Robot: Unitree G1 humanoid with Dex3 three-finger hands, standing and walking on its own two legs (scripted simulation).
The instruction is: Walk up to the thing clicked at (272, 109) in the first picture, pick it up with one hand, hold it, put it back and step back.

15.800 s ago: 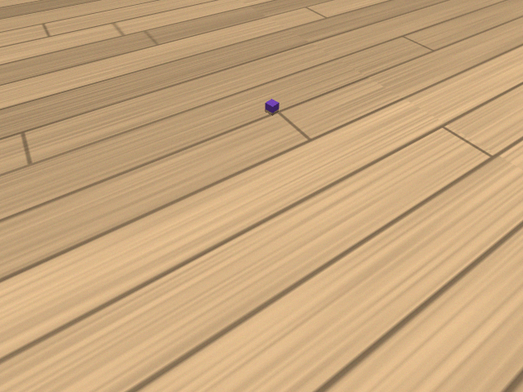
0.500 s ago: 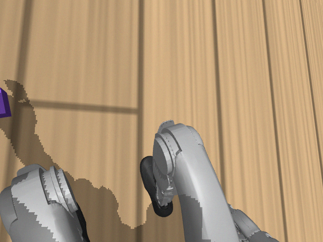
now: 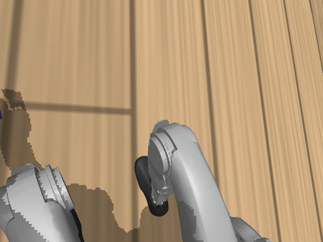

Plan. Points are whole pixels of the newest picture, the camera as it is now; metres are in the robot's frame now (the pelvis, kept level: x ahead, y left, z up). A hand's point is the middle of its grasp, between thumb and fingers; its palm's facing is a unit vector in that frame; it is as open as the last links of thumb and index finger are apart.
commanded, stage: close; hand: left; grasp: from above
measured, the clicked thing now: out of the picture +0.47 +0.29 -0.28
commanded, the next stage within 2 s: settle in 1.84 s
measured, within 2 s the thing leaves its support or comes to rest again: neither
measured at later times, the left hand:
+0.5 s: hand out of the picture +0.46 +0.30 -0.24, palm faces -0.50 -0.11 -0.86, open 11.8 cm
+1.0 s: hand out of the picture +0.46 +0.29 -0.24, palm faces -0.44 -0.09 -0.89, open 10.0 cm
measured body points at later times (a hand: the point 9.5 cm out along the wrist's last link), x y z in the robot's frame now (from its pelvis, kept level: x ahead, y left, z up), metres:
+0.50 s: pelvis +0.00 +0.00 +0.00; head +0.28 +0.11 +0.33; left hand +0.48 +0.31 -0.19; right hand +0.04 -0.26 -0.06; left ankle +0.06 +0.13 -0.27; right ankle +0.12 -0.13 -0.27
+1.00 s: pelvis +0.00 +0.00 +0.01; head +0.27 +0.12 +0.34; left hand +0.48 +0.29 -0.19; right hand +0.04 -0.26 -0.04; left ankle +0.06 +0.13 -0.27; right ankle +0.12 -0.13 -0.27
